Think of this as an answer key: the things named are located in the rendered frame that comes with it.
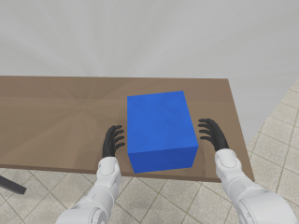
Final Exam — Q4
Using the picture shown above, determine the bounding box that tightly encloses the robot left forearm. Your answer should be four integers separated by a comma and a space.
55, 157, 122, 224

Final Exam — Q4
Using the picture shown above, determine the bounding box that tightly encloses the robot right forearm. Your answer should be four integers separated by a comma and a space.
215, 148, 299, 224

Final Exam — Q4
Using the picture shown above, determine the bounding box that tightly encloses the left robot hand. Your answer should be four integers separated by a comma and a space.
102, 125, 125, 159

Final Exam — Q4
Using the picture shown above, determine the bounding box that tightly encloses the right robot hand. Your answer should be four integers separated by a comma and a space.
197, 118, 229, 152

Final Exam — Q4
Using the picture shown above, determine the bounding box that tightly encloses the left robot upper arm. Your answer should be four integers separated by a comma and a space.
56, 207, 107, 224

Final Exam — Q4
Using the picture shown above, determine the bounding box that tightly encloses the right robot upper arm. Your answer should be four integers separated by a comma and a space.
235, 191, 297, 224

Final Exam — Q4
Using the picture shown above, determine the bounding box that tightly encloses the table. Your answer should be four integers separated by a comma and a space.
0, 76, 255, 195

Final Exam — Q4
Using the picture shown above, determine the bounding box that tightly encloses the carton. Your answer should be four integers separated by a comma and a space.
127, 91, 199, 174

